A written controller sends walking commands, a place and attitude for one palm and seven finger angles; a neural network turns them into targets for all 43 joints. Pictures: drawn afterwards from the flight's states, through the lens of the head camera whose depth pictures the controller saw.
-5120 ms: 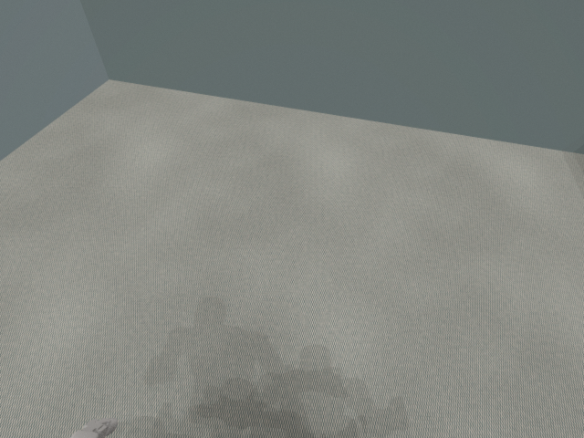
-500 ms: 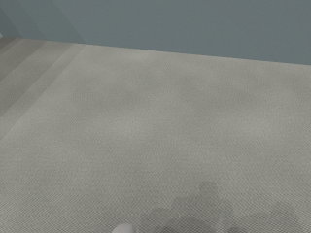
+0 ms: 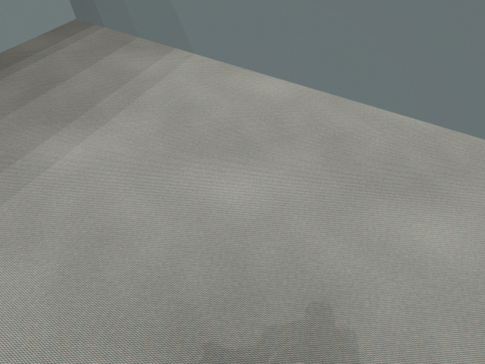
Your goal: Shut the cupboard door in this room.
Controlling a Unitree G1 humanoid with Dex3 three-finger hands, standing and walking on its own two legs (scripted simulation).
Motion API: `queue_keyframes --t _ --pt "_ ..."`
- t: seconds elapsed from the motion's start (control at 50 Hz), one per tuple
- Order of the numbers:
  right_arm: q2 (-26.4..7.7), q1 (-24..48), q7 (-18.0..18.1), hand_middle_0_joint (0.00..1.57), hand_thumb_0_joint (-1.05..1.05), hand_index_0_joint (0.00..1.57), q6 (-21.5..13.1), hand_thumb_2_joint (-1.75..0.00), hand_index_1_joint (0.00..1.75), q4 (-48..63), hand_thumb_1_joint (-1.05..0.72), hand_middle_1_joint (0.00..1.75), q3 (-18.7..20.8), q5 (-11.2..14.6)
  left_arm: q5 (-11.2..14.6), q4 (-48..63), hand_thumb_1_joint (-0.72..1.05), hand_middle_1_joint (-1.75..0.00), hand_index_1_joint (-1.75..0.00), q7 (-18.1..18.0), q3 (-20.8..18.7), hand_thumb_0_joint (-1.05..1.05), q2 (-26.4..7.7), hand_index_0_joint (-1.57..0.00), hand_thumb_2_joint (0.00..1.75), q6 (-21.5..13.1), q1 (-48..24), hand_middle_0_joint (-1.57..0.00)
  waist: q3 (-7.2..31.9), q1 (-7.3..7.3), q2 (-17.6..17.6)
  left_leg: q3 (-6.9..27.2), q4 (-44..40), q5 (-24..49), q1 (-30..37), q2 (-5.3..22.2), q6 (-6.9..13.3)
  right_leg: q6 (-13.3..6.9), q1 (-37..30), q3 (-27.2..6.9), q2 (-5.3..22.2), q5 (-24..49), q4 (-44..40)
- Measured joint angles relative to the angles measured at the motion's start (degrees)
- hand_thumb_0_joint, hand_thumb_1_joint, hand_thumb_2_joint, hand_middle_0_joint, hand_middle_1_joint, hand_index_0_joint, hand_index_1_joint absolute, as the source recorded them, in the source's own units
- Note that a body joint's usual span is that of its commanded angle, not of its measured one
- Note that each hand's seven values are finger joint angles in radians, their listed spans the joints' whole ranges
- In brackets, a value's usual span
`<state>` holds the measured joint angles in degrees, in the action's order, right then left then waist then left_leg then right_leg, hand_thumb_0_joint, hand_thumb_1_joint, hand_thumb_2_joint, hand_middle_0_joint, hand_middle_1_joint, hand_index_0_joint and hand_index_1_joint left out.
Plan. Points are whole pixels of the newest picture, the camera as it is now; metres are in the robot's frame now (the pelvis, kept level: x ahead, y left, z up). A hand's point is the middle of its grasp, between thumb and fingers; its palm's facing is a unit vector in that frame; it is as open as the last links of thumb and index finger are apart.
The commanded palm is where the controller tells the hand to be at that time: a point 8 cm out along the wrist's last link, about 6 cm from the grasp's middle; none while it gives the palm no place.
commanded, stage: turn or walk to find it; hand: left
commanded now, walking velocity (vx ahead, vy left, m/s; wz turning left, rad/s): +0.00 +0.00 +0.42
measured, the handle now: out of the picture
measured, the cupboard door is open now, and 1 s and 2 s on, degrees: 80 80 80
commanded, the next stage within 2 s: none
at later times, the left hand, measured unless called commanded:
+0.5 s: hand out of the picture -0.02 +0.16 -0.16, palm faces +0.27 -0.93 -0.24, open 7.3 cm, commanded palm none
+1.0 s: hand out of the picture -0.06 +0.22 -0.16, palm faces +0.43 -0.86 -0.26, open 7.4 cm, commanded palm none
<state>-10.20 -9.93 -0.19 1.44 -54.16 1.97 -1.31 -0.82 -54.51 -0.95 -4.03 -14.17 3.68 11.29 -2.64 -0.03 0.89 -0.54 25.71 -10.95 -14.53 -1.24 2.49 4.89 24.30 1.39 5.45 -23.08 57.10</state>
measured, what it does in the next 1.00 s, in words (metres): steps on the spot, turning left: right foot, then left foot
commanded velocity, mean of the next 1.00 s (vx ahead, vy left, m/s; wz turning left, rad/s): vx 0.00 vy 0.00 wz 0.42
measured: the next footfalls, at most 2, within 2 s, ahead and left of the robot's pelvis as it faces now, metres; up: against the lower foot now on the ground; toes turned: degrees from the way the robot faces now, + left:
right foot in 0.16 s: +0.03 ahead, -0.15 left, +0.00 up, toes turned +1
left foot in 0.60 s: -0.05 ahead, +0.11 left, +0.00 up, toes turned +23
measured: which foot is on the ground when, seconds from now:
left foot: down 0.00-0.16, up 0.18-0.58, down 0.60-1.00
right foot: up 0.00-0.14, down 0.16-0.62, up 0.64-1.00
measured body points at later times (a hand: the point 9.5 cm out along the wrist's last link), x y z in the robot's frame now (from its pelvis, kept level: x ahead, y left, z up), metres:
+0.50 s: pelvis -0.03 -0.04 +0.00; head +0.00 -0.04 +0.44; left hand -0.03 +0.21 -0.14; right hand +0.06 -0.29 -0.16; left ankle -0.08 +0.10 -0.69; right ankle -0.01 -0.15 -0.74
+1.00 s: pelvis -0.05 -0.01 +0.00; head -0.02 +0.00 +0.45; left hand -0.08 +0.26 -0.14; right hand +0.11 -0.20 -0.15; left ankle -0.09 +0.09 -0.74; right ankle -0.01 -0.15 -0.70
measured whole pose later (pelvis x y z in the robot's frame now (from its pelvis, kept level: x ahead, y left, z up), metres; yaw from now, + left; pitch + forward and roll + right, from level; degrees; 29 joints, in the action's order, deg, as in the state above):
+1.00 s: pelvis -0.05 -0.01 +0.00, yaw +25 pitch +1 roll +0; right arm -10.7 -11.0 -0.1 1.8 -54.5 2.4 -1.6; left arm -0.4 -53.5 -1.1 -3.3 -13.3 3.4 9.0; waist -3.2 1.2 -0.2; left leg 2.0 26.8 -12.8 -14.6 -1.8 1.6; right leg 4.8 21.3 1.8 3.4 -24.9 48.0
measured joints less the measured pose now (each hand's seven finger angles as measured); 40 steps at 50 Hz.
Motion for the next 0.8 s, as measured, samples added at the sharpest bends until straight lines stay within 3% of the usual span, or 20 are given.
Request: queue_keyframes --t 0.1,0.16,0.24,0.3,0.36,0.44,0.54,0.6,0.64,0.68,0.74,0.8 --pt "-0.7 -1.6 -0.2 0.20 0.00 0.20 0.7 -0.90 0.30 -0.4 -0.90 0.30 0.8 -0.4 0.3 1.4 0.91 -0.30 -0.30 -0.2 0.6 0.00 1.3 -0.20 0.90 -0.4 -1.7 -0.20 -0.1 1.54 -1.6 2.2 1.2 0.7 -2.2 -0.5 -1.1 -0.6 -4.4 0.4 -2.0 -1.3 -11.8" --pt "-1.4 -3.0 -0.3 0.20 0.00 0.20 1.2 -0.90 0.30 -0.7 -0.90 0.30 1.4 -0.1 0.5 2.6 0.91 -0.30 -0.30 -0.2 1.1 0.00 2.0 -0.20 0.90 -1.7 -1.8 -0.20 0.2 1.84 -2.2 3.5 4.4 -0.1 -4.8 -1.3 -2.3 -1.6 -9.6 1.1 -2.8 4.7 -24.7" --pt "-3.0 -4.3 -0.5 0.20 0.00 0.20 2.8 -0.90 0.30 -1.9 -0.91 0.30 2.8 -0.1 -0.1 2.8 0.91 -0.30 -0.30 -0.4 2.0 0.00 4.2 -0.20 0.90 -2.3 -1.1 -0.20 0.1 1.93 -3.9 3.7 24.0 -13.2 -11.4 -1.8 -3.4 -5.6 -10.5 4.0 -2.4 5.1 -24.7" --pt "-3.9 -4.7 -0.9 0.20 0.00 0.20 3.3 -0.90 0.30 -2.6 -0.91 0.30 3.4 -0.3 0.0 2.4 0.91 -0.30 -0.30 -0.5 2.3 0.00 5.0 -0.20 0.90 -2.3 0.1 -0.20 0.2 1.95 -3.9 2.6 37.1 -11.3 -14.7 -0.5 -4.3 -5.9 -12.2 5.6 -1.6 6.1 -27.0" --pt "-4.3 -5.0 -1.1 0.20 0.00 0.20 3.2 -0.90 0.30 -3.0 -0.91 0.30 3.6 -0.3 -0.1 1.7 0.91 -0.30 -0.30 -0.6 2.5 0.00 5.3 -0.20 0.90 -2.5 0.8 -0.21 0.0 2.28 -3.6 2.2 41.0 -9.0 -15.1 1.6 -5.4 -5.9 -13.2 7.6 -1.0 6.7 -28.4" --pt "-4.1 -4.6 -1.0 0.20 0.00 0.20 3.6 -0.90 0.30 -3.5 -0.91 0.30 3.3 -0.2 -0.4 1.2 0.91 -0.30 -0.30 -0.7 2.3 0.00 5.1 -0.20 0.90 -2.8 1.5 -0.21 -0.5 1.58 -2.4 1.3 36.1 -10.8 -12.1 3.6 -6.3 -5.7 -13.2 9.8 0.2 6.6 -28.2" --pt "-3.5 -2.1 -0.9 0.20 0.00 0.20 3.1 -0.90 0.30 -3.2 -0.91 0.30 2.5 0.2 -0.8 0.5 0.91 -0.30 -0.30 -0.3 1.8 0.00 3.5 -0.20 0.90 -2.7 2.1 -0.21 -1.7 -0.05 -0.5 -1.5 22.3 -14.5 -6.2 4.2 -6.0 -4.5 -11.6 12.0 2.3 5.7 -25.6" --pt "-3.2 -0.7 -0.9 0.20 0.00 0.20 1.9 -0.90 0.30 -1.9 -0.91 0.30 1.9 0.4 -0.5 -0.3 0.91 -0.30 -0.30 -0.2 1.3 0.00 2.1 -0.20 0.90 -2.2 2.9 -0.21 -1.7 -0.55 0.3 -3.2 10.2 -8.2 -1.1 3.8 -5.2 -3.0 -9.7 13.2 3.7 4.0 -21.6" --pt "-2.3 0.6 -0.8 0.20 0.00 0.20 0.8 -0.90 0.30 -1.3 -0.91 0.30 1.6 0.3 -0.1 -1.0 0.91 -0.30 -0.30 -0.3 0.7 0.00 0.6 -0.20 0.90 -1.1 3.1 -0.21 -2.0 -0.95 2.3 -3.7 10.0 -7.5 -1.3 2.4 -2.8 -2.0 -6.6 10.3 4.8 -0.9 -15.0" --pt "-1.5 1.3 -0.7 0.20 0.00 0.20 0.2 -0.90 0.30 -0.6 -0.91 0.30 1.1 0.1 -0.1 -1.7 0.91 -0.30 -0.30 -0.6 0.3 0.00 -0.4 -0.20 0.90 0.3 3.3 -0.20 -1.8 -1.30 2.6 -3.7 10.0 -8.5 -1.2 2.4 -1.2 -1.6 -3.0 6.3 3.1 -6.1 -5.9" --pt "-0.7 1.3 0.0 0.20 0.00 0.20 -0.1 -0.90 0.30 0.0 -0.91 0.30 0.5 -0.1 -0.1 -2.5 0.91 -0.30 -0.30 -0.2 -0.1 0.00 -1.0 -0.20 0.90 1.0 2.8 -0.20 -0.9 -0.89 1.7 -2.5 6.4 -6.7 -0.1 2.3 -0.6 -1.1 0.5 3.4 1.2 -3.5 3.2" --pt "-0.3 1.1 0.3 0.20 0.00 0.20 -0.4 -0.90 0.30 0.1 -0.91 0.30 0.0 0.0 0.0 -1.9 0.91 -0.30 -0.30 0.2 -0.1 0.01 -1.1 -0.20 0.90 0.4 1.8 -0.20 -0.7 -0.83 1.1 -1.2 2.7 -4.2 1.0 1.5 -0.2 -0.5 1.9 1.7 0.6 -0.3 5.5"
